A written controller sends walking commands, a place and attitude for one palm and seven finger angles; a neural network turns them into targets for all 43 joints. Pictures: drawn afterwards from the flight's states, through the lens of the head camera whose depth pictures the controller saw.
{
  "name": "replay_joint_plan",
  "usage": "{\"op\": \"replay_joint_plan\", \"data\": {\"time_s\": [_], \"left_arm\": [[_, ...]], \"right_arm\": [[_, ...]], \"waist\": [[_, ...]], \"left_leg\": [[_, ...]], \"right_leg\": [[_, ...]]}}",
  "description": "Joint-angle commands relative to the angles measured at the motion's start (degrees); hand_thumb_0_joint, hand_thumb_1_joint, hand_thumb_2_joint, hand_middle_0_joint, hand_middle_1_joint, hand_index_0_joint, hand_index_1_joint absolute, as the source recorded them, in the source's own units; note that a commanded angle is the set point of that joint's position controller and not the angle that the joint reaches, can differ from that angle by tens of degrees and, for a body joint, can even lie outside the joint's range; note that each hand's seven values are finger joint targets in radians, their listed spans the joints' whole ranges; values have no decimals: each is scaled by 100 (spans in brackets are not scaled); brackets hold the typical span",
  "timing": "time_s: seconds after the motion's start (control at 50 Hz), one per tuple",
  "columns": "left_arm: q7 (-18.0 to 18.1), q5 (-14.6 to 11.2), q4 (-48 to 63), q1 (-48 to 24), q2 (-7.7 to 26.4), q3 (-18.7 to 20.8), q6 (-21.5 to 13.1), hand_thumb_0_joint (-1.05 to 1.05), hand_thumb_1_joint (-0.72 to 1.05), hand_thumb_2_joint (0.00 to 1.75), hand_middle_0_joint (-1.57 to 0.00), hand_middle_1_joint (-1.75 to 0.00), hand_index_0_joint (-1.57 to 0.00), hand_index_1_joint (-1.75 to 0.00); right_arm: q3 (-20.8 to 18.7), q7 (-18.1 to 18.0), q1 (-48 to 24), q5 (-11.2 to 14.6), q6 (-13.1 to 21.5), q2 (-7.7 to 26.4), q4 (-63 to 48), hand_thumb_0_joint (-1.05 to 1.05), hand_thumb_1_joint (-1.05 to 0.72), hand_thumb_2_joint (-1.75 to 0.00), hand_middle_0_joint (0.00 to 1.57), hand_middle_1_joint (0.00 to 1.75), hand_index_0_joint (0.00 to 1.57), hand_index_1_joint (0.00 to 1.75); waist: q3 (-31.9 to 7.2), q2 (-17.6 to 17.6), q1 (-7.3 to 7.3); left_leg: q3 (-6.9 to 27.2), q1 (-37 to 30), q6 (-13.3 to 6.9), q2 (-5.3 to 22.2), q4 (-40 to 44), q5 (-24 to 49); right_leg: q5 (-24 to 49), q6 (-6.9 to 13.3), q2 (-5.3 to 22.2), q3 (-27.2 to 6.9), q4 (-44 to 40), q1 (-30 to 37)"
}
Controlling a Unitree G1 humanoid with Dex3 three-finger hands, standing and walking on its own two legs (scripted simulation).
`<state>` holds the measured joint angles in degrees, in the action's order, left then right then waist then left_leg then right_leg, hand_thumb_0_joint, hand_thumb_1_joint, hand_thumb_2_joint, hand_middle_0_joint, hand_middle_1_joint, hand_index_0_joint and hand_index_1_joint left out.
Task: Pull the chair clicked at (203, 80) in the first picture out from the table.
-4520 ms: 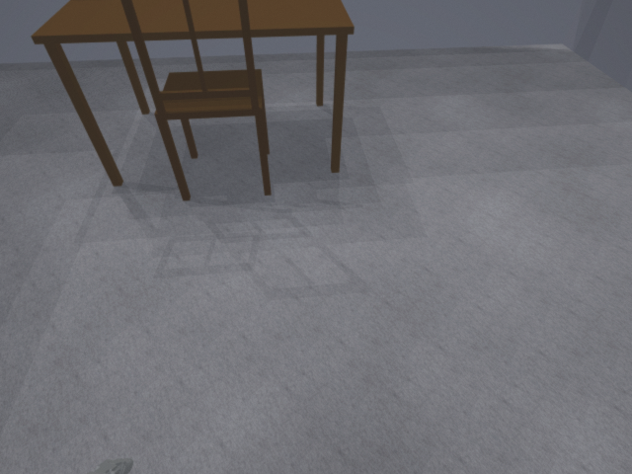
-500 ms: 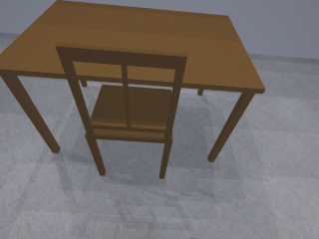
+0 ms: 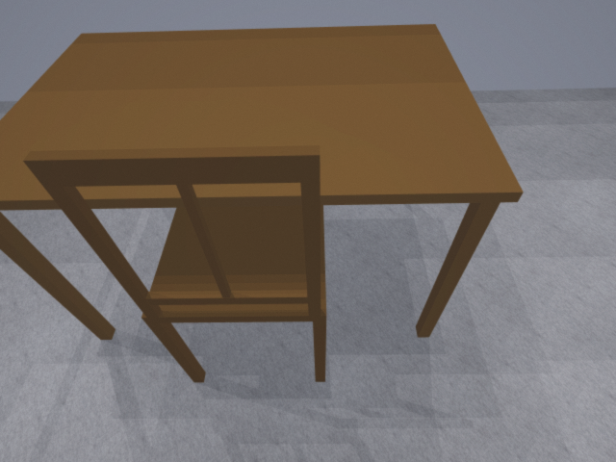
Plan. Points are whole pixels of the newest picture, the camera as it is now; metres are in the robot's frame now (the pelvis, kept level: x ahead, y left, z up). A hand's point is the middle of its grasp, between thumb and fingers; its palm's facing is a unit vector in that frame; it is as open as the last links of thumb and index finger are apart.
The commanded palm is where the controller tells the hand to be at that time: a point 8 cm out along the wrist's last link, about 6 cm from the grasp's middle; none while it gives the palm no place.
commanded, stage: come to a stop and stand still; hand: left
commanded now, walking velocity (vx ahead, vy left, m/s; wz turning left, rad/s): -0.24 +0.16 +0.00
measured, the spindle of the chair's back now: (208, 247) +0.47 +0.21 -0.06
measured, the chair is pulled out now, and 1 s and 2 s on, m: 0.00 0.00 0.00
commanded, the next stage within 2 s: look again from close up in 1.94 s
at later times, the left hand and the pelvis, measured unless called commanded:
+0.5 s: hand out of the picture -0.03 +0.23 -0.17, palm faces +0.04 -0.98 -0.18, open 7.4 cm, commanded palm none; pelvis -0.01 +0.05 +0.01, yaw -1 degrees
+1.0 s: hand out of the picture +0.00 +0.18 -0.17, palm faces -0.01 -0.98 -0.21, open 7.3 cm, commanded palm none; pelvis -0.01 +0.00 +0.00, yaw -1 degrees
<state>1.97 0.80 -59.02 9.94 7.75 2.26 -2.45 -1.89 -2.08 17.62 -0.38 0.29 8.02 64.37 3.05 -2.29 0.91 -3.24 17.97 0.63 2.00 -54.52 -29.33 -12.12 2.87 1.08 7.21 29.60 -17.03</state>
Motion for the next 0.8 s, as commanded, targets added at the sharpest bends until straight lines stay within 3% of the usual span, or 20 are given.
{"op": "replay_joint_plan", "data": {"time_s": [0.0,0.1,0.18,0.2,0.22,0.24,0.26,0.28,0.34,0.36,0.46,0.52,0.56,0.6,0.62,0.64,0.66,0.68,0.72,0.78], "left_arm": [[115,65,154,377,928,141,103,0,90,90,-20,-30,-20,-30],[112,83,141,386,1146,228,237,0,90,90,-20,-30,-20,-30],[84,62,157,168,1137,212,309,0,90,90,-20,-30,-20,-30],[72,36,164,145,1035,187,332,0,90,90,-20,-30,-20,-30],[48,8,179,221,847,128,367,0,90,90,-20,-30,-20,-30],[27,-29,204,371,594,72,398,0,90,90,-20,-30,-20,-30],[19,-14,154,435,554,58,415,0,90,90,-20,-30,-20,-30],[25,17,57,472,561,51,471,0,90,90,-20,-30,-20,-30],[-44,62,-189,814,558,26,502,0,90,90,-20,-30,-20,-30],[-67,60,-231,875,549,18,476,0,90,90,-20,-30,-20,-30],[-64,-6,-250,711,523,-58,378,0,90,90,-20,-30,-20,-30],[-35,-16,-414,1110,504,-69,353,0,90,90,-20,-30,-20,-30],[15,-12,-546,1286,641,-71,286,0,90,90,-20,-30,-20,-30],[25,-21,-558,1141,732,-120,238,0,90,90,-20,-30,-20,-30],[197,155,-443,1277,641,-182,195,0,90,90,-20,-30,-20,-30],[172,81,-166,927,752,-155,175,0,90,90,-20,-30,-20,-30],[143,81,-43,878,816,-110,116,0,90,90,-20,-30,-20,-30],[122,57,-36,918,766,-127,96,0,90,90,-20,-30,-20,-30],[99,31,66,856,720,-121,49,0,90,90,-20,-30,-20,-30],[84,-6,86,943,696,-146,-31,0,90,90,-20,-30,-20,-30]], "right_arm": [[-24,16,458,48,-157,44,-182,0,-90,-90,20,30,20,30],[-110,59,96,5,-229,279,-456,0,-90,-90,20,30,20,30],[-124,71,204,8,-186,330,-435,0,-90,-90,20,30,20,30],[-115,76,311,-4,-134,392,-396,0,-90,-90,20,30,20,30],[-130,70,249,-24,-71,606,-426,0,-90,-90,20,30,20,30],[-137,58,-20,-70,-19,875,-578,0,-90,-90,20,30,20,30],[-122,51,-381,-87,-26,989,-687,0,-90,-90,20,30,20,30],[-90,30,-699,-99,3,927,-710,0,-90,-90,20,30,20,30],[-44,-32,-884,-92,-12,854,-693,0,-90,-90,20,30,20,30],[-56,-41,-856,-83,-2,829,-653,0,-90,-90,20,30,20,30],[-106,-62,-316,-75,16,923,-380,0,-90,-90,20,30,20,30],[-138,-64,-210,-42,-9,987,-274,0,-90,-90,20,30,20,30],[-105,-42,-238,28,2,761,-215,0,-90,-90,20,30,20,30],[-27,-2,-328,45,9,554,-228,0,-90,-90,20,30,20,30],[-58,78,-388,10,36,958,-546,0,-90,-90,20,30,20,30],[-57,125,-181,-55,-18,752,-626,0,-90,-90,20,30,20,30],[-55,149,-325,-112,-65,782,-663,0,-90,-90,20,30,20,30],[-24,161,-236,-107,-87,744,-740,0,-90,-90,20,30,20,30],[18,184,-47,-104,-52,629,-735,0,-90,-90,20,30,20,30],[129,173,62,-89,43,545,-670,0,-90,-90,20,30,20,30]], "waist": [[-503,649,-57],[-588,1069,-167],[-491,1320,23],[-468,1115,71],[-415,325,10],[-224,-617,-134],[-43,-685,-240],[71,-958,-273],[186,-750,-309],[120,-481,-307],[-338,-527,32],[-689,-497,-55],[-596,-58,-79],[-369,238,-1],[75,39,4],[8,340,180],[297,257,116],[372,595,150],[396,962,201],[182,769,126]], "left_leg": [[156,-25,141,90,535,246],[98,32,207,-9,1101,510],[-15,-862,175,-46,2456,1582],[48,-1212,132,55,2973,2016],[531,-1219,-22,484,3334,2318],[1423,-570,-358,1288,3960,2568],[1709,214,-692,1652,4358,2035],[1707,456,-771,1555,4676,1358],[1370,214,-756,1256,4644,782],[1335,-42,-809,1265,4557,971],[1248,-1353,-910,1319,3985,2978],[1082,-1599,-716,1122,3547,3632],[763,-1113,-377,766,3186,3250],[450,-944,-126,435,3176,2559],[261,-867,-69,495,2458,2500],[358,-364,-125,443,2536,1142],[318,-226,-143,330,2668,957],[250,-165,-149,282,2538,848],[149,-266,-141,199,2222,1345],[165,-456,-150,237,2390,2026]], "right_leg": [[4029,895,1705,-1091,-893,447],[3390,883,1680,-1256,-825,658],[1834,447,1327,-1049,-660,85],[1184,231,1115,-969,-442,-136],[278,-29,704,-766,-83,-344],[-648,-298,271,-450,259,-246],[-1151,-366,180,-425,672,238],[-1337,-388,197,-561,1083,292],[-1106,-369,165,-758,1587,9],[-1088,-374,160,-735,1576,-91],[-1367,-440,154,-665,662,-206],[-573,-417,95,-552,-468,366],[418,-319,315,-867,-1218,964],[773,-146,718,-1139,-1227,753],[272,-164,459,-1100,-1099,127],[-1208,-56,414,-993,-1071,20],[-1495,60,452,-1043,-1269,-144],[-1978,84,459,-1139,-1371,-311],[-1762,200,581,-1253,-1429,-549],[-344,204,554,-1156,-1139,-149]]}}
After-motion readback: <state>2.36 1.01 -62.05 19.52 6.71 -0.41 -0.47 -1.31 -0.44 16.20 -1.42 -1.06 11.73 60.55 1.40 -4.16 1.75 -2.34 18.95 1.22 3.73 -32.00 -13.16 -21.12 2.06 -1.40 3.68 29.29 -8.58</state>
